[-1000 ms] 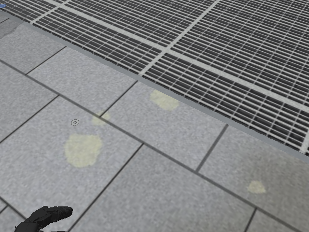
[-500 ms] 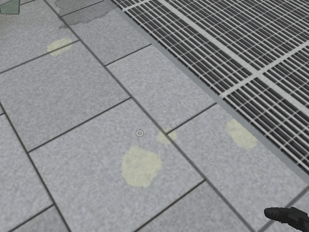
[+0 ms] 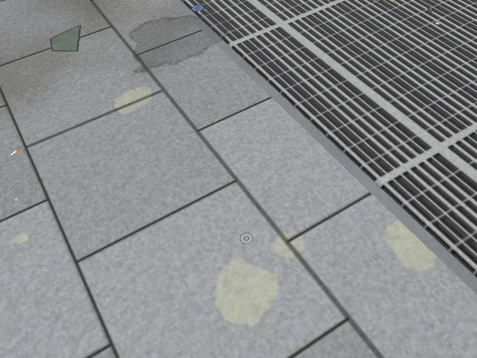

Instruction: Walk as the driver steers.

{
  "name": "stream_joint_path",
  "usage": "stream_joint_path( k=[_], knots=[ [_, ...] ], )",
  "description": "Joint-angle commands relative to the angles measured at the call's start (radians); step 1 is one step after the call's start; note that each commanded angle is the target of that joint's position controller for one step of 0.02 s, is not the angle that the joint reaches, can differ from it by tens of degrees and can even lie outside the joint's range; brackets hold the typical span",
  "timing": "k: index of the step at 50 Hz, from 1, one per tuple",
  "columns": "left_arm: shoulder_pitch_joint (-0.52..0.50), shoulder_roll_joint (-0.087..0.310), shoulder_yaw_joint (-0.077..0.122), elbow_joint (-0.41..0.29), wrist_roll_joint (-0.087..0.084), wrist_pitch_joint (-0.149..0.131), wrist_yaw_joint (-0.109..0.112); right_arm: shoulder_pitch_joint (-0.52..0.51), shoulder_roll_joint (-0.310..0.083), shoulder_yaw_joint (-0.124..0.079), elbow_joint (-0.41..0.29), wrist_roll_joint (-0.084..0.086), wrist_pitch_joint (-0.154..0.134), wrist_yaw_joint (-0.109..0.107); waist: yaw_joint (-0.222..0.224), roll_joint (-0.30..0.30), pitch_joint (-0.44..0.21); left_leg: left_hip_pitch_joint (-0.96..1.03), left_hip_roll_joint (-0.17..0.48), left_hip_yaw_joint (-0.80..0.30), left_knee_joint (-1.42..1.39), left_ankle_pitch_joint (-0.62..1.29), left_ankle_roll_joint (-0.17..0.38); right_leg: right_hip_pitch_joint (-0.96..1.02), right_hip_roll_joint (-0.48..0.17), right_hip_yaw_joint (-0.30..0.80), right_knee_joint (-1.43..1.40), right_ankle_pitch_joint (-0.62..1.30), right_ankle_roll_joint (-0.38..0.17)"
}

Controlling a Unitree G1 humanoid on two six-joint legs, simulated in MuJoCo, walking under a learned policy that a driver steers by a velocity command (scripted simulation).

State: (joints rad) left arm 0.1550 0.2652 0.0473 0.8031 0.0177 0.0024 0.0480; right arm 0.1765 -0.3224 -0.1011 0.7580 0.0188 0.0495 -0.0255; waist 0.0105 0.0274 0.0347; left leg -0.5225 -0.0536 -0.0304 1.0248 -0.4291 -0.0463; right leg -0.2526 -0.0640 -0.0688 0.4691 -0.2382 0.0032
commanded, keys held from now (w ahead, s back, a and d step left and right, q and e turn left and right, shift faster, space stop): q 0.20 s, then w+q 0.40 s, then w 0.40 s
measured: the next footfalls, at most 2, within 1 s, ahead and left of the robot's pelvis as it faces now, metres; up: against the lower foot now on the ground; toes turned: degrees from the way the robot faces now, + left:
left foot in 0.20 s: +0.05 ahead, +0.14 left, +0.00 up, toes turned +9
right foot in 0.66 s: +0.26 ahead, -0.03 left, +0.00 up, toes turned +26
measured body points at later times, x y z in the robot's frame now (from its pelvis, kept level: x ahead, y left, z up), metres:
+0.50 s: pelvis +0.05 +0.05 +0.01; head +0.07 +0.08 +0.46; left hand +0.15 +0.37 -0.10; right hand +0.21 -0.20 -0.09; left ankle +0.01 +0.14 -0.74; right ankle +0.18 -0.09 -0.70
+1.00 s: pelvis +0.26 +0.10 +0.00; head +0.29 +0.11 +0.45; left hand +0.11 +0.34 -0.12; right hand +0.55 -0.02 -0.09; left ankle +0.33 +0.31 -0.70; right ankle +0.23 -0.05 -0.74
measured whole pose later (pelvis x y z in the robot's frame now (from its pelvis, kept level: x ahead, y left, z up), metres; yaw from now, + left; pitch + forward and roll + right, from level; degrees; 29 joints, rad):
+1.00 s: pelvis +0.26 +0.10 +0.00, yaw +26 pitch +2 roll -1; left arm 0.41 0.26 0.05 0.89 -0.02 -0.08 -0.01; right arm 0.12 -0.28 -0.05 0.67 0.01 -0.06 0.02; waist 0.10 0.04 0.02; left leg -0.64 0.08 -0.04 0.68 -0.06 -0.01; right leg -0.01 0.02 -0.01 0.23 -0.26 -0.01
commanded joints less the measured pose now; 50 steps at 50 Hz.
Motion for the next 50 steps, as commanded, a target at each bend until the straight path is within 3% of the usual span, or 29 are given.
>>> stream_joint_path(
  k=[1,3,6,8,9,10,11,12,13,14,15,17,19,23,28,30,32,33,34,35,36,37,38,40,46,50],
  knots=[
    [-0.034,0.163,0.044,-0.052,-0.007,0.002,0.009,-0.048,-0.026,-0.004,-0.094,0.007,0.002,0.008,0.019,-0.189,-0.079,-0.073,0.056,0.021,-0.072,0.042,-0.035,0.183,-0.223,0.118,-0.132,0.415,-0.185],
    [-0.028,0.19,0.055,-0.045,-0.01,0.01,0.009,-0.079,-0.015,0.006,-0.122,0.007,0.003,0.023,0.038,-0.214,-0.096,0.017,0.068,0.053,-0.195,0.05,-0.026,0.174,-0.233,0.083,-0.125,0.425,-0.185],
    [-0.022,0.224,0.07,-0.033,-0.026,0.01,-0.001,-0.063,-0.049,-0.005,-0.137,0.005,0.01,0.041,0.035,-0.221,-0.102,0.107,0.063,0.094,-0.33,0.078,0.007,0.175,-0.267,0.076,-0.099,0.425,-0.183],
    [-0.046,0.226,0.073,-0.027,-0.044,0.008,-0.007,-0.008,-0.056,-0.014,-0.122,0.002,0.015,0.049,-0.007,-0.202,-0.099,0.219,0.043,0.125,-0.5,0.201,0.052,0.136,-0.26,0.041,-0.031,0.372,-0.136],
    [-0.008,0.201,0.069,-0.007,-0.045,0.005,-0.013,0.028,-0.076,-0.026,-0.108,-0.001,0.016,0.042,-0.017,-0.157,-0.109,0.325,0.025,0.108,-0.586,0.296,0.086,0.08,-0.232,0.001,0.044,0.287,-0.084],
    [0.033,0.155,0.058,0.003,-0.02,0.002,-0.022,0.077,-0.153,-0.052,-0.103,0.0,0.015,0.027,-0.019,0.021,-0.136,0.504,0.127,-0.062,-0.636,0.58,0.143,-0.082,-0.155,-0.082,0.246,0.085,0.0],
    [-0.028,0.092,0.032,-0.071,0.02,-0.004,-0.026,0.113,-0.269,-0.073,-0.116,-0.011,0.008,0.012,-0.026,0.305,-0.149,0.619,0.382,-0.454,-0.657,0.715,0.347,-0.401,0.006,-0.101,0.523,-0.419,0.09],
    [-0.115,0.131,0.044,-0.089,-0.001,-0.015,-0.026,0.17,-0.218,-0.059,-0.108,-0.029,-0.022,0.025,-0.104,0.17,-0.217,0.598,0.417,-0.537,-0.708,0.443,0.434,-0.457,0.023,0.087,0.682,-0.454,0.076],
    [-0.134,0.153,0.053,-0.096,-0.027,-0.022,-0.032,0.149,-0.184,-0.047,-0.1,-0.022,-0.047,0.027,-0.085,0.126,-0.171,0.58,0.373,-0.494,-0.752,0.161,0.392,-0.503,-0.001,0.125,0.698,-0.367,0.046],
    [-0.132,0.166,0.061,-0.085,-0.034,-0.03,-0.032,0.104,-0.151,-0.037,-0.101,-0.004,-0.062,0.022,-0.066,0.092,-0.116,0.531,0.329,-0.458,-0.786,-0.066,0.335,-0.516,-0.024,0.135,0.662,-0.27,0.024],
    [-0.135,0.183,0.069,-0.079,-0.027,-0.036,-0.028,0.065,-0.123,-0.024,-0.107,0.007,-0.067,0.016,-0.054,0.095,-0.068,0.492,0.308,-0.447,-0.815,-0.134,0.306,-0.524,-0.03,0.136,0.615,-0.197,0.019],
    [-0.118,0.174,0.071,-0.072,-0.016,-0.055,-0.03,0.039,-0.107,-0.012,-0.117,-0.005,-0.072,0.003,-0.03,0.119,-0.045,0.435,0.26,-0.405,-0.855,-0.098,0.285,-0.46,-0.014,0.132,0.538,-0.07,0.022],
    [-0.115,0.151,0.067,-0.065,-0.017,-0.075,-0.038,0.06,-0.111,-0.013,-0.115,-0.013,-0.084,-0.004,-0.031,0.093,-0.049,0.44,0.236,-0.362,-0.856,0.01,0.279,-0.43,0.008,0.125,0.43,0.017,0.03],
    [-0.157,0.11,0.051,-0.08,-0.022,-0.091,-0.051,0.092,-0.141,-0.023,-0.104,-0.003,-0.091,-0.007,-0.05,0.105,-0.032,0.383,0.208,-0.325,-0.837,0.076,0.275,-0.331,0.046,0.124,0.201,0.093,0.055],
    [-0.192,0.129,0.047,-0.109,-0.038,-0.111,-0.066,0.127,-0.151,-0.024,-0.092,0.007,-0.084,0.002,-0.068,0.1,-0.016,0.319,0.212,-0.401,-0.79,0.028,0.273,-0.212,0.07,0.137,0.069,0.078,0.049],
    [-0.159,0.145,0.052,-0.106,-0.043,-0.123,-0.068,0.122,-0.14,-0.02,-0.092,0.004,-0.081,0.005,-0.047,0.108,-0.021,0.305,0.205,-0.439,-0.754,0.018,0.262,-0.131,0.074,0.137,0.031,0.064,0.03],
    [-0.055,0.149,0.057,-0.073,-0.034,-0.134,-0.066,0.119,-0.087,-0.001,-0.089,0.0,-0.079,0.006,0.005,0.106,-0.05,0.268,0.161,-0.415,-0.666,0.036,0.228,0.032,0.067,0.109,-0.038,0.097,0.0],
    [0.038,0.169,0.065,-0.053,-0.024,-0.138,-0.06,0.123,-0.038,0.016,-0.088,-0.006,-0.082,0.005,0.046,0.081,-0.089,0.198,0.121,-0.367,-0.551,0.033,0.193,0.175,0.002,0.161,-0.05,0.068,-0.032],
    [0.151,0.225,0.074,-0.036,-0.004,-0.139,-0.054,0.131,0.03,0.037,-0.104,-0.011,-0.088,0.006,0.075,-0.091,-0.157,0.036,0.017,-0.231,-0.262,-0.036,0.132,0.37,-0.167,0.392,-0.122,-0.093,-0.108],
    [0.241,0.304,0.098,0.006,0.002,-0.131,-0.067,0.155,-0.003,0.031,-0.145,0.019,-0.102,0.0,0.059,-0.341,-0.166,-0.21,-0.043,-0.149,0.0,-0.177,0.102,0.458,-0.326,0.808,-0.242,-0.395,-0.244],
    [0.188,0.219,0.076,-0.013,-0.022,-0.131,-0.073,0.156,-0.096,0.011,-0.121,0.024,-0.108,0.0,0.054,-0.23,-0.068,-0.299,0.02,-0.179,0.116,-0.129,0.097,0.401,-0.327,0.807,-0.267,-0.505,-0.253],
    [0.157,0.167,0.062,-0.022,-0.027,-0.126,-0.071,0.111,-0.111,0.006,-0.113,0.017,-0.111,0.005,0.052,-0.185,0.001,-0.324,0.048,-0.167,0.148,-0.039,0.098,0.348,-0.278,0.677,-0.257,-0.42,-0.222],
    [0.128,0.147,0.053,-0.031,-0.019,-0.122,-0.069,0.094,-0.095,0.009,-0.106,0.005,-0.114,0.007,0.038,-0.141,0.005,-0.307,0.07,-0.14,0.139,0.03,0.097,0.309,-0.232,0.581,-0.264,-0.32,-0.201],
    [0.104,0.119,0.038,-0.031,-0.011,-0.115,-0.062,0.056,-0.068,0.012,-0.114,-0.005,-0.121,0.02,0.019,-0.133,0.018,-0.258,0.123,-0.106,0.069,0.121,0.089,0.229,-0.185,0.451,-0.292,-0.131,-0.187],
    [0.159,0.169,0.044,-0.002,-0.031,-0.107,-0.052,-0.087,0.012,0.048,-0.164,-0.013,-0.13,0.035,0.053,-0.121,0.02,-0.164,0.137,0.001,-0.254,0.337,0.036,0.159,-0.131,0.233,-0.341,0.183,-0.197],
    [0.227,0.191,0.046,0.023,-0.044,-0.094,-0.051,-0.179,0.007,0.051,-0.187,0.001,-0.134,0.054,0.078,-0.124,0.029,-0.044,0.103,0.029,-0.421,0.439,0.041,0.154,-0.151,0.186,-0.331,0.226,-0.183]
  ],
)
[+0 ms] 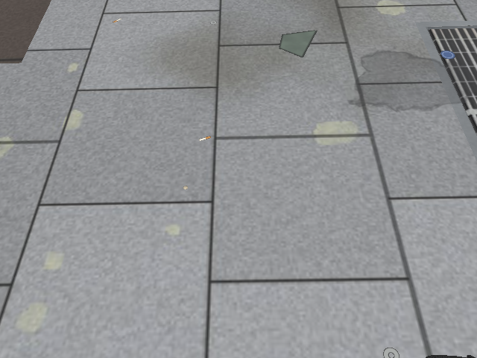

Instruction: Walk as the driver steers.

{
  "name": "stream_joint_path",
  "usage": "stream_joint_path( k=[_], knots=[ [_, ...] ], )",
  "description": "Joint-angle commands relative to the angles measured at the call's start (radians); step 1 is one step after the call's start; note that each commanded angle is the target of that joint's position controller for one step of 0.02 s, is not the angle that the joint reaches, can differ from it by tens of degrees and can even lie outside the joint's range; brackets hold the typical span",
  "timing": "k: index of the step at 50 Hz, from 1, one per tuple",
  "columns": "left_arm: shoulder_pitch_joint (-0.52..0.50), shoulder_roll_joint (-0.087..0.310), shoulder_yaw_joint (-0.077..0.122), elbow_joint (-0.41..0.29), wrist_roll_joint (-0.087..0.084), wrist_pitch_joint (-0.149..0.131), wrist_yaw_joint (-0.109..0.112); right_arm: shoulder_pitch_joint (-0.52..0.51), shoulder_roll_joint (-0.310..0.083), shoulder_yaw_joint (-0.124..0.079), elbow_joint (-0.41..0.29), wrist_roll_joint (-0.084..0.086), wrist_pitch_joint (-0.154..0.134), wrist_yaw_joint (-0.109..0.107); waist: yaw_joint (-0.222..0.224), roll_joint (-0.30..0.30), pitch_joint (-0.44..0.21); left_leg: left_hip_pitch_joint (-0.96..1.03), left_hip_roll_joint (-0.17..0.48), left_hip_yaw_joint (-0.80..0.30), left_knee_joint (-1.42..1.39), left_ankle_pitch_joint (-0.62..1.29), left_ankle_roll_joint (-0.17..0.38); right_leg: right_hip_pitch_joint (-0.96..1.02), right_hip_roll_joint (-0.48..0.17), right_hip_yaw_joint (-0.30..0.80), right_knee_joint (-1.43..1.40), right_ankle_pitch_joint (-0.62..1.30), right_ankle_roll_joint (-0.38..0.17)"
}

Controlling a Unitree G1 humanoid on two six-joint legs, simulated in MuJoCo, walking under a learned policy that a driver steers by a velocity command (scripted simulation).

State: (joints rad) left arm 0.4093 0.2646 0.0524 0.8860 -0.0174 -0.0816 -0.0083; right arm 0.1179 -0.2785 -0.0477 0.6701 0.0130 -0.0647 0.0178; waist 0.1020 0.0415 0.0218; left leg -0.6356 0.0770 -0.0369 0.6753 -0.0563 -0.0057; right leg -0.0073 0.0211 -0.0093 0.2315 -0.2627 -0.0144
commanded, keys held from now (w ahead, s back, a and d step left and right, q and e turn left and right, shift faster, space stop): w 0.06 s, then w+e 0.72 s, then w+q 0.22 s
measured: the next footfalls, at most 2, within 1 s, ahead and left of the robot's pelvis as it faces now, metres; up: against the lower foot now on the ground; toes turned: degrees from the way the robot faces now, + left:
left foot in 0.12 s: +0.25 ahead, +0.15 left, +0.00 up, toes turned +0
right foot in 0.68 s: +0.52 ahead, -0.12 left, +0.00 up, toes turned -20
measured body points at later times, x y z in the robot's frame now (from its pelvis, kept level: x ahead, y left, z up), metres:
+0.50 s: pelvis +0.28 +0.05 +0.00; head +0.30 +0.05 +0.45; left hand +0.49 +0.28 -0.10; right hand +0.26 -0.23 -0.13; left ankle +0.21 +0.15 -0.74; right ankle +0.43 -0.13 -0.69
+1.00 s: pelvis +0.56 -0.05 +0.00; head +0.58 -0.07 +0.45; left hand +0.74 +0.17 -0.10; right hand +0.62 -0.36 -0.10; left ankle +0.79 +0.06 -0.68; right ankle +0.48 -0.10 -0.74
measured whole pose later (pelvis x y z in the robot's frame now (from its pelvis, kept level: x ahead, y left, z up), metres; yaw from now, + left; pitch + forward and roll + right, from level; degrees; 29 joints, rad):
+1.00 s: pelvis +0.56 -0.05 +0.00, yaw -21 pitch +1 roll -1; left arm 0.29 0.27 0.05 0.73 0.00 -0.07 -0.01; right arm 0.14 -0.30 -0.04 0.76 0.01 -0.08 0.01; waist 0.04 0.05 0.04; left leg -0.70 0.14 -0.04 0.75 0.04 -0.03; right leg -0.06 0.11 0.01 0.25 -0.21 -0.09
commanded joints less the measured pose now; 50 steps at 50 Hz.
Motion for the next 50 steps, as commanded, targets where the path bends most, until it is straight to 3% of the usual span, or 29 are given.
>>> stream_joint_path(
  k=[1,4,5,6,7,8,9,10,11,12,14,18,23,28,31,32,33,34,35,36,37,38,39,40,41,43,45,48,50],
  knots=[
    [-0.019,0.194,0.041,-0.053,-0.013,-0.005,0.005,-0.133,-0.046,-0.005,-0.107,0.01,-0.02,0.015,-0.019,-0.141,0.05,0.076,-0.029,0.029,-0.096,0.061,0.013,-0.069,-0.254,0.129,-0.087,0.264,-0.16],
    [-0.012,0.213,0.046,-0.042,-0.017,0.012,0.01,-0.101,-0.091,-0.022,-0.107,0.008,-0.024,0.021,-0.073,-0.146,0.026,0.19,-0.058,0.04,-0.159,-0.015,0.061,-0.005,-0.28,0.124,0.007,0.478,-0.13],
    [-0.02,0.214,0.043,-0.041,-0.018,0.017,0.011,0.0,-0.121,-0.041,-0.08,0.004,-0.024,0.016,-0.138,-0.135,-0.034,0.346,-0.083,0.059,-0.193,-0.015,0.086,-0.022,-0.25,0.093,0.134,0.631,-0.11],
    [-0.021,0.193,0.033,-0.049,-0.008,0.018,0.013,0.158,-0.168,-0.065,-0.037,0.001,-0.022,0.006,-0.215,-0.117,-0.136,0.588,-0.064,0.045,-0.186,-0.014,0.113,-0.119,-0.199,0.063,0.331,0.635,-0.08],
    [-0.008,0.113,0.002,-0.085,0.03,0.014,0.012,0.343,-0.255,-0.086,-0.011,-0.016,-0.014,-0.011,-0.268,0.05,-0.316,0.901,0.179,-0.214,-0.149,-0.029,0.174,-0.342,-0.122,0.021,0.683,0.262,-0.039],
    [0.114,0.028,-0.021,-0.092,0.001,-0.003,0.01,0.343,-0.282,-0.082,0.0,-0.022,-0.01,-0.002,-0.19,0.301,-0.437,1.066,0.355,-0.648,-0.31,-0.29,0.296,-0.624,0.014,0.085,0.957,-0.325,-0.007],
    [0.032,0.153,0.011,-0.083,-0.027,-0.011,0.009,0.308,-0.18,-0.058,-0.004,-0.016,-0.013,0.0,-0.223,0.159,-0.308,0.956,0.315,-0.612,-0.37,-0.391,0.255,-0.717,-0.038,0.154,1.05,-0.293,-0.012],
    [-0.052,0.183,0.023,-0.111,-0.038,-0.014,0.007,0.243,-0.145,-0.045,-0.001,-0.008,-0.017,-0.001,-0.207,0.116,-0.169,0.828,0.282,-0.452,-0.387,-0.336,0.22,-0.756,-0.079,0.13,1.042,-0.193,-0.02],
    [-0.084,0.167,0.023,-0.112,-0.027,-0.011,0.012,0.178,-0.12,-0.036,-0.001,-0.012,-0.022,0.001,-0.172,0.05,-0.11,0.708,0.24,-0.349,-0.414,-0.229,0.202,-0.715,-0.119,0.117,1.004,-0.107,-0.013],
    [-0.089,0.154,0.027,-0.111,-0.014,-0.003,0.013,0.13,-0.093,-0.03,0.002,-0.018,-0.028,0.004,-0.142,0.056,-0.063,0.622,0.202,-0.259,-0.447,-0.154,0.193,-0.682,-0.143,0.118,0.958,-0.05,-0.006],
    [-0.052,0.112,0.024,-0.099,-0.018,0.023,0.009,0.091,-0.074,-0.031,0.018,-0.028,-0.046,0.004,-0.101,0.075,-0.045,0.529,0.172,-0.15,-0.507,-0.063,0.19,-0.602,-0.166,0.119,0.938,0.015,0.005],
    [-0.117,0.085,0.024,-0.131,-0.012,0.047,0.01,0.091,-0.093,-0.042,0.063,-0.032,-0.064,-0.005,-0.089,0.017,0.019,0.497,0.168,0.0,-0.554,0.092,0.197,-0.679,-0.162,0.141,0.843,0.138,0.027],
    [-0.27,0.063,0.008,-0.188,-0.004,0.034,-0.02,0.12,-0.133,-0.049,0.096,-0.024,-0.053,-0.022,-0.139,-0.017,0.063,0.537,0.146,0.15,-0.576,0.149,0.168,-0.661,-0.136,0.058,0.547,0.356,0.015],
    [-0.411,0.057,-0.002,-0.278,-0.005,0.031,-0.054,0.211,-0.17,-0.061,0.142,-0.004,-0.013,-0.029,-0.184,-0.028,0.092,0.739,0.2,0.206,-0.492,0.308,0.154,-0.731,-0.11,-0.019,0.41,0.267,-0.033],
    [-0.357,0.1,0.021,-0.302,-0.007,0.039,-0.064,0.194,-0.212,-0.071,0.135,0.002,0.013,-0.042,-0.122,0.035,0.007,0.795,0.201,0.246,-0.305,0.778,0.124,-0.579,-0.018,-0.104,0.406,0.117,-0.087],
    [-0.268,0.132,0.039,-0.288,-0.009,0.044,-0.06,0.186,-0.224,-0.073,0.13,0.003,0.022,-0.046,-0.068,0.052,-0.048,0.782,0.194,0.254,-0.169,0.888,0.114,-0.462,0.021,-0.121,0.408,0.075,-0.113],
    [-0.116,0.183,0.069,-0.256,-0.01,0.047,-0.048,0.164,-0.225,-0.071,0.124,0.008,0.026,-0.05,0.02,0.039,-0.125,0.692,0.164,0.27,0.034,0.848,0.087,-0.237,0.055,-0.111,0.341,0.119,-0.152],
    [0.03,0.261,0.1,-0.225,-0.009,0.061,-0.026,0.177,-0.19,-0.056,0.107,-0.007,0.016,-0.052,0.079,-0.057,-0.215,0.447,0.116,0.267,0.334,0.504,0.045,0.072,-0.05,0.083,0.308,0.132,-0.207],
    [-0.02,0.348,0.107,-0.238,-0.012,0.052,-0.021,0.283,-0.036,-0.009,0.057,-0.037,-0.015,-0.029,-0.064,-0.293,-0.296,-0.017,-0.108,0.15,0.681,-0.506,-0.017,0.4,-0.305,0.662,0.226,-0.008,-0.404],
    [0.015,0.259,0.083,-0.261,-0.005,0.039,-0.024,0.167,-0.124,-0.02,0.045,-0.002,-0.057,-0.011,0.023,-0.165,-0.394,-0.123,-0.107,-0.067,0.763,-0.532,0.001,0.438,-0.352,0.833,0.089,-0.099,-0.421],
    [-0.024,0.215,0.07,-0.254,0.003,0.027,-0.025,0.068,-0.163,-0.031,0.008,0.033,-0.076,-0.004,0.025,-0.119,-0.238,-0.183,-0.059,-0.072,0.717,-0.429,0.024,0.324,-0.325,0.683,0.057,-0.031,-0.364],
    [-0.085,0.193,0.063,-0.259,0.0,0.02,-0.025,0.057,-0.147,-0.025,0.005,0.022,-0.085,-0.01,-0.027,-0.035,-0.142,-0.15,-0.016,-0.064,0.621,-0.346,0.03,0.169,-0.278,0.561,0.056,0.075,-0.329],
    [-0.147,0.163,0.054,-0.271,0.001,0.018,-0.023,0.063,-0.149,-0.03,0.018,-0.003,-0.083,-0.016,-0.069,-0.017,-0.086,-0.09,0.013,-0.056,0.536,-0.306,0.02,0.042,-0.237,0.467,0.046,0.19,-0.305],
    [-0.184,0.129,0.042,-0.286,0.018,0.016,-0.017,0.106,-0.153,-0.034,0.035,-0.008,-0.069,-0.015,-0.104,-0.045,-0.08,-0.019,0.043,-0.056,0.502,-0.267,0.01,-0.038,-0.221,0.394,0.029,0.286,-0.295],
    [-0.197,0.115,0.036,-0.288,0.022,0.013,-0.015,0.137,-0.146,-0.034,0.049,-0.009,-0.054,-0.013,-0.119,-0.053,-0.078,0.022,0.054,-0.044,0.47,-0.246,-0.004,-0.087,-0.21,0.354,0.008,0.346,-0.291],
    [-0.181,0.13,0.036,-0.264,0.018,0.003,-0.011,0.149,-0.112,-0.026,0.063,-0.016,-0.03,-0.013,-0.123,-0.063,-0.063,0.042,0.063,-0.012,0.403,-0.196,-0.035,-0.156,-0.199,0.259,-0.021,0.463,-0.287],
    [-0.153,0.154,0.04,-0.239,0.019,-0.002,-0.003,0.086,-0.089,-0.014,0.044,-0.014,-0.02,-0.016,-0.102,-0.081,-0.03,0.007,0.072,0.0,0.3,-0.082,-0.05,-0.178,-0.179,0.179,-0.045,0.493,-0.264],
    [-0.136,0.156,0.035,-0.217,0.021,-0.004,0.004,-0.002,-0.072,-0.003,0.031,-0.004,-0.027,-0.006,-0.058,-0.093,-0.002,0.034,0.052,0.022,0.077,0.146,-0.033,-0.177,-0.135,0.073,-0.066,0.408,-0.203],
    [-0.108,0.172,0.037,-0.195,0.021,-0.008,0.003,-0.062,-0.065,0.003,0.017,0.005,-0.032,0.005,-0.026,-0.095,0.015,0.054,0.029,0.035,-0.02,0.238,-0.02,-0.149,-0.155,0.058,-0.087,0.332,-0.19]
  ],
)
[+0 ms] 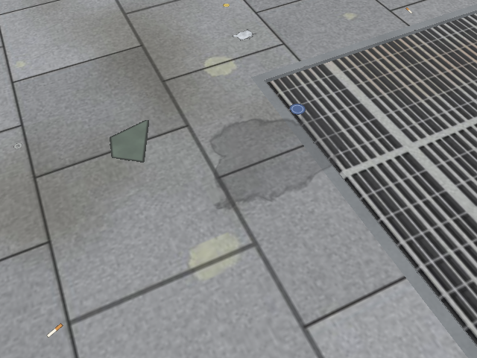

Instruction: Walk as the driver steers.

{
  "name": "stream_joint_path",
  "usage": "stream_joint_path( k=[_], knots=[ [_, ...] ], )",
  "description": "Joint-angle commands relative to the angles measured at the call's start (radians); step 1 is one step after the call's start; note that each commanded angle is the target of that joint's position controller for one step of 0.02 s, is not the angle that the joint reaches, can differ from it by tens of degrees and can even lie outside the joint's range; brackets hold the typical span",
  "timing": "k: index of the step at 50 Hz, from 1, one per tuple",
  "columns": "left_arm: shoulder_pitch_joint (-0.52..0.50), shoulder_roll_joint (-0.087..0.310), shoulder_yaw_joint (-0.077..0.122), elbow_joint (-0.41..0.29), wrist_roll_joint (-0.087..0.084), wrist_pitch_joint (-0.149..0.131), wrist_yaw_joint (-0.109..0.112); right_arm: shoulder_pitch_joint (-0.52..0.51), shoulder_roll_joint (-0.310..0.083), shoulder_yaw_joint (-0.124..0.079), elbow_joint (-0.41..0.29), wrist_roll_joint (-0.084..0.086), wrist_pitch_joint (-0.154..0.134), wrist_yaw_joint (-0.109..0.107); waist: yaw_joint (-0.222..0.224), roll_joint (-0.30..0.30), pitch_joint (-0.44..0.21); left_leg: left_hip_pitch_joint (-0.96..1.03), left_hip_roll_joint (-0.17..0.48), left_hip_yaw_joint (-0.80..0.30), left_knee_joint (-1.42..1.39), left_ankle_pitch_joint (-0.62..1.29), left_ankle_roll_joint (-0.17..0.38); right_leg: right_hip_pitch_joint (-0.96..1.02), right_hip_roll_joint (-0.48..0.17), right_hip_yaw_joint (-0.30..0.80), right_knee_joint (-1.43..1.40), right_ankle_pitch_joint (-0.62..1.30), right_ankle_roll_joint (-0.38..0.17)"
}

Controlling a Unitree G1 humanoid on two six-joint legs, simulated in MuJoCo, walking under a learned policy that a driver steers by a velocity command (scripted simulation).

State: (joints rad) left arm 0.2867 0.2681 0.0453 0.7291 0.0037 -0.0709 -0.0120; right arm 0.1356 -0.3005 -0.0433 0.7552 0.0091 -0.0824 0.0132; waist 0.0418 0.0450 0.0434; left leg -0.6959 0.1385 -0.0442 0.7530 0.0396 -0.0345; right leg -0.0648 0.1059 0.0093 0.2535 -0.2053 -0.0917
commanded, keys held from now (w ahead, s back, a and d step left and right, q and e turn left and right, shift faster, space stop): w+q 1.00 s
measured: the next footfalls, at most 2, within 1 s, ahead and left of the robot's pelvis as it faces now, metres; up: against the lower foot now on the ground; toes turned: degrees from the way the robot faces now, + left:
left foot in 0.20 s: +0.30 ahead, +0.15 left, +0.00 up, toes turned +7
right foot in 0.66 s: +0.61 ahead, +0.01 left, +0.00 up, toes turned +26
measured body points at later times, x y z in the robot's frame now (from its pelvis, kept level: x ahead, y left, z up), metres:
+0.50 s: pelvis +0.30 +0.08 +0.00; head +0.33 +0.10 +0.45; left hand +0.43 +0.37 -0.09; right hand +0.44 -0.18 -0.11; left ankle +0.26 +0.15 -0.75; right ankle +0.50 -0.07 -0.69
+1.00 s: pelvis +0.57 +0.12 +0.00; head +0.60 +0.14 +0.45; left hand +0.45 +0.38 -0.12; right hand +0.87 +0.00 -0.09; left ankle +0.60 +0.33 -0.68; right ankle +0.58 +0.00 -0.75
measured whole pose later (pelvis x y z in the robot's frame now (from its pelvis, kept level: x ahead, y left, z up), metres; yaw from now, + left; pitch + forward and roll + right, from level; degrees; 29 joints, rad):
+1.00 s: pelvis +0.57 +0.12 +0.00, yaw +33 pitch +1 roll -2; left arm 0.34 0.28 0.07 0.79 0.01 -0.09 0.00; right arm 0.16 -0.31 -0.07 0.64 0.02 -0.02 0.02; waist 0.07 0.05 0.04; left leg -0.70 0.09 -0.06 0.90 -0.10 -0.02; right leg -0.05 0.02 -0.14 0.27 -0.25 -0.02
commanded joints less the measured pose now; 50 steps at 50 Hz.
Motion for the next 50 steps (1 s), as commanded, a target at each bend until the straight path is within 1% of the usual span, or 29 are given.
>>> stream_joint_path(
  k=[1,6,8,9,10,11,12,13,14,15,16,17,20,23,25,28,30,32,33,34,35,36,37,38,39,40,42,46,50],
  knots=[
    [0.027,0.174,0.046,-0.025,-0.001,-0.019,0.005,-0.097,-0.046,-0.001,-0.076,0.013,-0.015,0.014,0.043,-0.099,0.002,0.106,-0.039,0.038,-0.127,0.152,0.018,-0.057,-0.26,0.039,-0.111,0.258,-0.112],
    [0.043,0.184,0.056,0.018,-0.009,0.005,0.014,-0.139,-0.062,-0.007,-0.117,0.012,-0.018,0.048,0.036,-0.096,0.024,0.008,-0.082,0.033,-0.205,-0.029,0.086,0.173,-0.347,0.008,-0.018,0.443,-0.083],
    [0.013,0.206,0.062,0.01,-0.007,0.019,0.027,-0.052,-0.095,-0.025,-0.108,0.006,-0.012,0.051,-0.02,-0.132,-0.049,0.134,-0.142,0.088,-0.197,-0.135,0.123,0.207,-0.341,-0.025,0.12,0.785,-0.053],
    [-0.007,0.21,0.062,0.002,-0.006,0.03,0.035,0.06,-0.131,-0.046,-0.083,0.004,-0.008,0.047,-0.086,-0.13,-0.12,0.285,-0.185,0.12,-0.213,-0.141,0.148,0.184,-0.313,-0.06,0.283,0.919,-0.029],
    [-0.007,0.195,0.053,-0.01,-0.002,0.034,0.046,0.204,-0.185,-0.072,-0.056,0.005,-0.003,0.036,-0.157,-0.09,-0.207,0.536,-0.162,0.051,-0.224,-0.083,0.19,0.04,-0.278,-0.094,0.516,0.834,0.01],
    [0.097,0.112,0.023,-0.056,0.013,0.012,0.038,0.309,-0.295,-0.102,-0.055,0.0,0.001,0.025,-0.129,0.121,-0.351,0.949,0.09,-0.408,-0.225,-0.167,0.368,-0.38,-0.134,-0.109,0.923,0.354,0.087],
    [0.084,0.087,0.005,-0.05,0.016,-0.019,0.021,0.321,-0.237,-0.084,-0.054,0.017,-0.001,0.027,-0.135,0.183,-0.449,1.106,0.19,-0.782,-0.398,-0.29,0.451,-0.607,-0.006,0.051,1.101,-0.351,0.104],
    [0.004,0.155,0.02,-0.073,-0.025,-0.046,0.001,0.297,-0.178,-0.066,-0.057,0.014,0.002,0.023,-0.162,0.112,-0.343,1.056,0.165,-0.675,-0.432,-0.39,0.392,-0.716,-0.079,0.128,1.145,-0.309,0.082],
    [-0.067,0.159,0.016,-0.097,-0.038,-0.062,-0.004,0.242,-0.157,-0.061,-0.071,0.01,0.004,0.018,-0.149,0.033,-0.228,0.916,0.13,-0.553,-0.446,-0.371,0.355,-0.731,-0.126,0.108,1.088,-0.231,0.068],
    [-0.102,0.156,0.017,-0.105,-0.017,-0.068,-0.001,0.181,-0.14,-0.054,-0.082,0.008,0.008,0.017,-0.112,-0.044,-0.133,0.757,0.095,-0.464,-0.466,-0.277,0.334,-0.703,-0.161,0.091,0.982,-0.179,0.07],
    [-0.101,0.164,0.026,-0.106,0.003,-0.063,0.005,0.14,-0.117,-0.044,-0.097,-0.001,0.008,0.014,-0.075,-0.04,-0.095,0.648,0.063,-0.402,-0.49,-0.173,0.324,-0.636,-0.188,0.089,0.907,-0.141,0.079],
    [-0.083,0.159,0.028,-0.109,0.009,-0.053,0.006,0.114,-0.114,-0.042,-0.111,-0.006,0.011,0.011,-0.049,-0.009,-0.081,0.578,0.04,-0.377,-0.511,-0.105,0.328,-0.587,-0.194,0.085,0.874,-0.126,0.093],
    [-0.062,0.124,0.019,-0.109,0.016,-0.028,0.015,0.105,-0.138,-0.05,-0.11,-0.001,0.01,-0.005,-0.026,0.009,-0.064,0.455,0.002,-0.277,-0.534,0.04,0.337,-0.541,-0.193,0.048,0.74,-0.072,0.145],
    [-0.173,0.087,0.003,-0.135,0.016,-0.027,0.018,0.134,-0.163,-0.06,-0.093,0.01,0.016,-0.02,-0.066,0.018,-0.045,0.391,-0.062,-0.2,-0.524,0.006,0.286,-0.484,-0.159,0.033,0.502,0.149,0.172],
    [-0.245,0.079,0.0,-0.149,0.007,-0.034,0.012,0.172,-0.165,-0.061,-0.079,0.014,0.025,-0.026,-0.102,0.029,-0.05,0.389,-0.074,-0.206,-0.505,-0.054,0.261,-0.43,-0.122,0.028,0.374,0.264,0.177],
    [-0.297,0.105,0.01,-0.166,-0.009,-0.045,0.002,0.22,-0.161,-0.062,-0.06,0.021,0.038,-0.03,-0.118,0.042,-0.054,0.467,-0.044,-0.289,-0.444,-0.126,0.244,-0.407,-0.102,0.06,0.274,0.266,0.164],
    [-0.282,0.13,0.023,-0.164,-0.012,-0.053,-0.004,0.219,-0.156,-0.062,-0.059,0.019,0.044,-0.033,-0.1,0.061,-0.058,0.53,-0.017,-0.357,-0.383,-0.143,0.226,-0.385,-0.102,0.08,0.239,0.198,0.137],
    [-0.183,0.152,0.04,-0.139,-0.012,-0.062,-0.002,0.193,-0.139,-0.059,-0.069,0.014,0.049,-0.031,-0.038,0.079,-0.081,0.531,-0.033,-0.377,-0.294,-0.11,0.196,-0.251,-0.104,0.06,0.188,0.155,0.092],
    [-0.082,0.184,0.055,-0.126,0.002,-0.067,0.005,0.19,-0.096,-0.044,-0.079,0.008,0.045,-0.027,0.013,0.053,-0.166,0.484,-0.082,-0.333,-0.145,-0.101,0.164,-0.066,-0.169,0.103,0.192,0.141,0.046],
    [0.067,0.24,0.069,-0.116,0.01,-0.064,0.014,0.217,-0.032,-0.022,-0.098,-0.013,0.041,-0.024,0.057,-0.095,-0.309,0.351,-0.163,-0.225,0.144,-0.332,0.123,0.191,-0.353,0.292,0.201,0.089,-0.012],
    [0.117,0.302,0.086,-0.075,0.014,-0.048,0.004,0.343,-0.016,-0.013,-0.131,0.024,0.03,-0.022,-0.014,-0.445,-0.371,0.003,-0.245,-0.129,0.426,-0.66,0.076,0.408,-0.541,0.78,0.087,-0.184,-0.168],
    [0.075,0.195,0.065,-0.101,-0.003,-0.045,0.002,0.312,-0.125,-0.033,-0.096,0.034,0.032,-0.026,0.016,-0.272,-0.27,-0.09,-0.162,-0.156,0.535,-0.59,0.059,0.337,-0.521,0.774,0.045,-0.371,-0.141],
    [0.04,0.147,0.051,-0.105,-0.005,-0.039,0.008,0.201,-0.165,-0.047,-0.11,0.024,0.038,-0.025,0.042,-0.175,-0.154,-0.106,-0.133,-0.126,0.553,-0.493,0.052,0.225,-0.476,0.593,0.041,-0.315,-0.099],
    [-0.001,0.136,0.044,-0.106,0.005,-0.034,0.008,0.154,-0.148,-0.047,-0.12,0.014,0.043,-0.025,0.026,-0.105,-0.098,-0.071,-0.102,-0.102,0.534,-0.424,0.044,0.115,-0.431,0.468,0.026,-0.166,-0.08],
    [-0.026,0.117,0.038,-0.096,0.008,-0.032,0.01,0.124,-0.133,-0.049,-0.132,0.008,0.042,-0.022,0.011,-0.106,-0.051,-0.058,-0.078,-0.102,0.489,-0.381,0.04,0.046,-0.394,0.378,0.006,-0.055,-0.078],
    [-0.037,0.108,0.034,-0.089,0.013,-0.034,0.012,0.132,-0.114,-0.049,-0.136,0.015,0.046,-0.015,-0.009,-0.14,-0.04,-0.015,-0.054,-0.093,0.462,-0.356,0.039,-0.005,-0.368,0.3,-0.017,0.01,-0.068],
    [-0.039,0.102,0.036,-0.07,0.004,-0.042,0.011,0.134,-0.075,-0.043,-0.14,0.021,0.057,-0.01,-0.019,-0.16,-0.032,0.0,-0.041,-0.065,0.423,-0.338,0.031,-0.037,-0.351,0.205,-0.055,0.091,-0.08],
    [-0.028,0.149,0.054,-0.031,0.003,-0.042,0.013,0.064,-0.046,-0.033,-0.168,0.011,0.062,-0.003,-0.015,-0.119,-0.018,-0.056,-0.024,-0.053,0.271,-0.224,0.01,-0.009,-0.37,0.08,-0.089,0.244,-0.103],
    [-0.02,0.176,0.059,-0.002,-0.003,-0.028,0.02,-0.044,-0.026,-0.022,-0.187,0.012,0.048,0.022,0.022,-0.106,0.005,0.005,-0.04,0.008,0.039,-0.034,0.025,0.009,-0.342,-0.063,-0.092,0.296,-0.068]
  ],
)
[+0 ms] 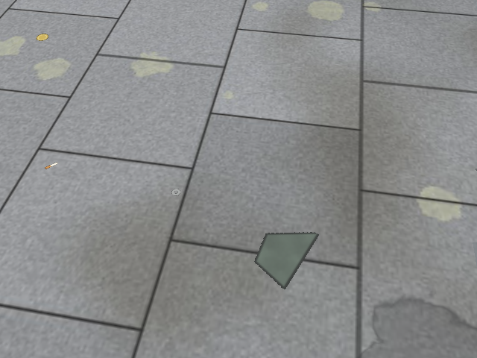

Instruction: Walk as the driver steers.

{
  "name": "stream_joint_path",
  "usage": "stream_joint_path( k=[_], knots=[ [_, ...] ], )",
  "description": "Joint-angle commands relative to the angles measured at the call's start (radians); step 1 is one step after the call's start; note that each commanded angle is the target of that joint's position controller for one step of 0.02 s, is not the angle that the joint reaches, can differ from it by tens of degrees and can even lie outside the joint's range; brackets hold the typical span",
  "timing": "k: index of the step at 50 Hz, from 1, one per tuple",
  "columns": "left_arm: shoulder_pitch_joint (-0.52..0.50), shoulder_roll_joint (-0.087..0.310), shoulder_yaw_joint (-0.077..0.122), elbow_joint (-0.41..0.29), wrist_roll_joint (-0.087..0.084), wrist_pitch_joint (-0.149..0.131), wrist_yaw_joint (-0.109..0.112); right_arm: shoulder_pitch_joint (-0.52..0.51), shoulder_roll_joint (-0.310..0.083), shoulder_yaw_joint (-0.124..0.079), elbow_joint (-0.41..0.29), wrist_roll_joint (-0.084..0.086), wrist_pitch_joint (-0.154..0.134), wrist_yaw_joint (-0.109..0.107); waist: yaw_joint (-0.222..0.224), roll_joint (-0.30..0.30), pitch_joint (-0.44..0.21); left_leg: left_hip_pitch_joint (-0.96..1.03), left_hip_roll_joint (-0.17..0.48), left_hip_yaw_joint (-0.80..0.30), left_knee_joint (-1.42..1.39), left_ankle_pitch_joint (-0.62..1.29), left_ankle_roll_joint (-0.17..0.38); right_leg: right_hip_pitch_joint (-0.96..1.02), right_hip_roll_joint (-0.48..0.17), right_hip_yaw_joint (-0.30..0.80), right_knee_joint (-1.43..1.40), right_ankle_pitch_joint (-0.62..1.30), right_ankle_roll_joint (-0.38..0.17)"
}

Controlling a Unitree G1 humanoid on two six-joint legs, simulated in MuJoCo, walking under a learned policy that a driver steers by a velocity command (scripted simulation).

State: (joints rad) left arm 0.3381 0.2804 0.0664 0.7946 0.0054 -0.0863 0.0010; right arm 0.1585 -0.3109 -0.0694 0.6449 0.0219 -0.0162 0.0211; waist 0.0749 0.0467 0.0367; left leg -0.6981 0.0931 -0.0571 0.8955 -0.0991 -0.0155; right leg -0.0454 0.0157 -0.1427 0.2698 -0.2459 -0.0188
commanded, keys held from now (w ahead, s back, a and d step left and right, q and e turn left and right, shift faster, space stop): w+q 0.10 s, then w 0.12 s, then w+e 0.78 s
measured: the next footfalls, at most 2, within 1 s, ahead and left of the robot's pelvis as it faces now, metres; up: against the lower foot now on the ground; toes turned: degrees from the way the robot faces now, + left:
left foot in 0.18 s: +0.27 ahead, +0.15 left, +0.00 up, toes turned +9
right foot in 0.74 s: +0.59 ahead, -0.05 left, +0.00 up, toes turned -6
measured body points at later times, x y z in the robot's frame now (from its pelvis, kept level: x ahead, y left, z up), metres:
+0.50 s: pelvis +0.28 +0.07 +0.00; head +0.30 +0.08 +0.45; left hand +0.40 +0.35 -0.11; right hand +0.38 -0.20 -0.11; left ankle +0.23 +0.14 -0.74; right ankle +0.45 -0.10 -0.67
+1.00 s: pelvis +0.58 +0.02 +0.00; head +0.61 +0.00 +0.45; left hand +0.71 +0.28 -0.10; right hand +0.71 -0.28 -0.09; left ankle +0.73 +0.18 -0.68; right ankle +0.55 -0.05 -0.74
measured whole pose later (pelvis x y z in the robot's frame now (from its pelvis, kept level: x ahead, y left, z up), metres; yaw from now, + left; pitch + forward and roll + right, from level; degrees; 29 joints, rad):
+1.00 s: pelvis +0.58 +0.02 +0.00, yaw -13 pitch +2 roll +0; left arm 0.32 0.28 0.06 0.71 -0.01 -0.05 0.00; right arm 0.10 -0.30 -0.05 0.69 -0.02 -0.10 0.00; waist 0.04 0.02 0.04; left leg -0.65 0.09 -0.09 0.87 -0.18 -0.06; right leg -0.20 0.12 0.09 0.35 -0.18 -0.10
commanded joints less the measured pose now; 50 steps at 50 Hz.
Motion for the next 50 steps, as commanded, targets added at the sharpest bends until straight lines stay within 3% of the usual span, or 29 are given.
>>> stream_joint_path(
  k=[1,4,6,7,8,9,10,11,12,13,14,15,18,20,25,30,32,34,35,36,37,38,39,40,41,42,43,46,50],
  knots=[
    [-0.057,0.171,0.04,-0.057,-0.008,-0.009,0.008,-0.098,-0.011,0.007,-0.086,0.0,-0.02,0.02,0.0,-0.104,0.02,0.021,0.0,0.039,-0.146,0.12,0.014,0.002,-0.257,0.069,-0.108,0.34,-0.135],
    [-0.028,0.197,0.049,-0.031,-0.024,0.005,0.008,-0.157,-0.02,0.004,-0.116,0.004,-0.02,0.036,0.005,-0.108,0.04,0.039,-0.018,0.075,-0.232,0.072,0.048,0.079,-0.286,0.027,-0.078,0.414,-0.115],
    [-0.024,0.221,0.056,-0.022,-0.035,0.017,0.011,-0.143,-0.043,-0.008,-0.127,-0.002,-0.017,0.04,-0.025,-0.127,0.013,0.124,-0.066,0.117,-0.263,-0.028,0.089,0.117,-0.296,-0.005,0.012,0.681,-0.1],
    [-0.021,0.236,0.06,-0.017,-0.04,0.023,0.013,-0.095,-0.063,-0.021,-0.121,-0.006,-0.014,0.038,-0.062,-0.142,-0.025,0.21,-0.103,0.14,-0.272,-0.079,0.113,0.124,-0.296,-0.017,0.101,0.844,-0.093],
    [-0.03,0.238,0.058,-0.015,-0.043,0.029,0.016,0.031,-0.098,-0.043,-0.091,-0.006,-0.011,0.033,-0.141,-0.13,-0.092,0.385,-0.142,0.153,-0.327,-0.053,0.146,0.092,-0.277,-0.042,0.26,0.921,-0.075],
    [-0.021,0.208,0.043,-0.014,-0.035,0.028,0.019,0.197,-0.149,-0.072,-0.042,-0.003,-0.006,0.017,-0.222,-0.098,-0.173,0.66,-0.146,0.113,-0.363,0.009,0.181,-0.058,-0.243,-0.062,0.475,0.816,-0.045],
    [0.055,0.091,0.001,-0.058,0.01,0.014,0.008,0.28,-0.263,-0.093,-0.021,-0.005,-0.005,-0.002,-0.178,0.147,-0.286,1.058,0.126,-0.32,-0.351,0.007,0.31,-0.475,-0.129,-0.058,0.859,0.076,0.013],
    [0.064,0.088,-0.014,-0.059,-0.003,-0.016,-0.005,0.291,-0.249,-0.078,-0.041,0.001,-0.017,0.002,-0.17,0.164,-0.47,1.149,0.284,-0.757,-0.534,-0.164,0.436,-0.639,-0.005,0.15,1.074,-0.362,0.031],
    [-0.051,0.176,0.013,-0.073,-0.053,-0.029,-0.014,0.261,-0.178,-0.055,-0.031,-0.011,-0.028,0.009,-0.209,0.052,-0.355,1.066,0.26,-0.616,-0.575,-0.179,0.37,-0.73,-0.063,0.218,1.116,-0.295,0.018],
    [-0.108,0.166,0.007,-0.093,-0.065,-0.035,-0.014,0.202,-0.151,-0.045,-0.026,-0.012,-0.036,0.009,-0.184,0.041,-0.221,0.909,0.226,-0.462,-0.582,-0.117,0.329,-0.742,-0.105,0.2,1.063,-0.216,0.002],
    [-0.119,0.155,0.007,-0.08,-0.046,-0.032,-0.007,0.134,-0.113,-0.032,-0.021,-0.013,-0.042,0.009,-0.141,-0.01,-0.143,0.762,0.185,-0.345,-0.596,-0.029,0.293,-0.7,-0.148,0.195,0.99,-0.142,0.004],
    [-0.097,0.157,0.012,-0.067,-0.033,-0.02,-0.005,0.089,-0.077,-0.02,-0.022,-0.022,-0.049,0.009,-0.103,0.012,-0.104,0.654,0.15,-0.259,-0.625,0.049,0.274,-0.633,-0.175,0.205,0.936,-0.088,0.008],
    [-0.023,0.114,0.009,-0.028,-0.033,0.023,-0.006,0.059,-0.071,-0.019,0.004,-0.031,-0.078,0.008,-0.054,0.026,-0.078,0.521,0.128,-0.129,-0.716,0.119,0.271,-0.544,-0.184,0.211,0.888,0.003,0.033],
    [-0.069,0.099,0.007,-0.039,-0.032,0.036,0.0,0.071,-0.081,-0.024,0.031,-0.04,-0.091,0.001,-0.064,0.007,-0.032,0.51,0.123,-0.052,-0.75,0.152,0.26,-0.602,-0.174,0.235,0.818,0.087,0.051],
    [-0.18,0.066,-0.001,-0.066,-0.028,0.022,-0.017,0.085,-0.09,-0.022,0.068,-0.039,-0.093,-0.017,-0.106,0.003,0.012,0.565,0.092,0.106,-0.778,0.169,0.198,-0.619,-0.129,0.214,0.52,0.367,0.046],
    [-0.306,0.042,-0.016,-0.129,-0.025,0.018,-0.05,0.163,-0.115,-0.032,0.126,-0.022,-0.068,-0.026,-0.162,-0.02,0.062,0.748,0.156,0.157,-0.739,0.245,0.184,-0.686,-0.108,0.16,0.361,0.333,0.002],
    [-0.321,0.05,-0.014,-0.157,-0.024,0.018,-0.066,0.164,-0.13,-0.038,0.136,-0.015,-0.049,-0.033,-0.151,-0.008,0.056,0.822,0.179,0.173,-0.674,0.392,0.17,-0.693,-0.088,0.125,0.337,0.231,-0.026],
    [-0.269,0.081,0.002,-0.167,-0.023,0.025,-0.072,0.14,-0.16,-0.046,0.129,-0.012,-0.032,-0.045,-0.106,0.034,-0.008,0.851,0.178,0.204,-0.541,0.739,0.143,-0.579,-0.026,0.061,0.343,0.119,-0.065],
    [-0.186,0.112,0.019,-0.155,-0.022,0.029,-0.07,0.13,-0.171,-0.048,0.125,-0.012,-0.024,-0.052,-0.056,0.049,-0.065,0.841,0.167,0.219,-0.413,0.877,0.127,-0.465,0.014,0.037,0.349,0.078,-0.089],
    [-0.038,0.161,0.047,-0.124,-0.024,0.031,-0.06,0.112,-0.169,-0.044,0.121,-0.009,-0.018,-0.058,0.03,0.031,-0.143,0.757,0.131,0.245,-0.209,0.871,0.096,-0.244,0.052,0.038,0.293,0.124,-0.126],
    [0.11,0.245,0.076,-0.1,-0.026,0.041,-0.04,0.133,-0.134,-0.028,0.104,-0.024,-0.028,-0.062,0.087,-0.084,-0.247,0.524,0.08,0.248,0.096,0.557,0.055,0.064,-0.07,0.254,0.265,0.154,-0.19],
    [0.086,0.323,0.085,-0.109,-0.034,0.032,-0.037,0.252,0.013,0.019,0.061,-0.052,-0.059,-0.037,-0.04,-0.317,-0.341,0.062,-0.155,0.134,0.444,-0.447,-0.012,0.408,-0.32,0.836,0.178,0.011,-0.4],
    [0.124,0.232,0.063,-0.122,-0.03,0.026,-0.036,0.143,-0.08,0.006,0.06,-0.016,-0.099,-0.016,0.051,-0.201,-0.427,-0.055,-0.142,-0.063,0.533,-0.48,0.008,0.472,-0.341,0.968,0.061,-0.09,-0.405],
    [0.082,0.19,0.051,-0.122,-0.022,0.02,-0.033,0.047,-0.118,-0.004,0.026,0.019,-0.121,-0.006,0.057,-0.159,-0.275,-0.124,-0.089,-0.062,0.499,-0.387,0.032,0.37,-0.312,0.813,0.038,-0.042,-0.349],
    [0.016,0.171,0.045,-0.133,-0.024,0.018,-0.03,0.019,-0.104,0.003,0.018,0.008,-0.133,-0.01,0.015,-0.062,-0.183,-0.097,-0.044,-0.052,0.405,-0.305,0.04,0.219,-0.269,0.699,0.035,0.052,-0.314],
    [-0.047,0.143,0.036,-0.148,-0.022,0.019,-0.028,0.008,-0.108,-0.004,0.023,-0.018,-0.132,-0.017,-0.025,-0.032,-0.117,-0.04,-0.018,-0.041,0.315,-0.267,0.031,0.082,-0.233,0.612,0.022,0.175,-0.294],
    [-0.078,0.124,0.028,-0.166,-0.009,0.019,-0.023,0.027,-0.113,-0.01,0.024,-0.028,-0.122,-0.018,-0.059,-0.054,-0.101,0.031,-0.001,-0.045,0.281,-0.24,0.021,-0.008,-0.208,0.562,-0.001,0.263,-0.293],
    [-0.095,0.142,0.032,-0.173,-0.014,0.018,-0.011,0.056,-0.079,-0.004,0.024,-0.038,-0.089,-0.022,-0.094,-0.073,-0.071,0.086,0.002,-0.012,0.146,-0.201,-0.032,-0.147,-0.172,0.474,-0.038,0.386,-0.296],
    [-0.056,0.178,0.044,-0.155,-0.026,0.029,0.011,-0.09,-0.031,0.018,-0.012,-0.039,-0.084,-0.021,-0.044,-0.109,-0.04,0.164,-0.05,0.018,-0.178,0.074,-0.068,-0.25,-0.085,0.37,-0.028,0.317,-0.227]
  ],
)
Velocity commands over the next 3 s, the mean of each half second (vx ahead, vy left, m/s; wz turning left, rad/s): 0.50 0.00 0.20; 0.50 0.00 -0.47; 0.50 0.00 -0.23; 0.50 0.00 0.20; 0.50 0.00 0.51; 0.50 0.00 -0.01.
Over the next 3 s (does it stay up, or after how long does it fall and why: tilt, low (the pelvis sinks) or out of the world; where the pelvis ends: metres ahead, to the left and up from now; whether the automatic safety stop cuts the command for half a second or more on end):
stays up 1.68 -0.14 0.00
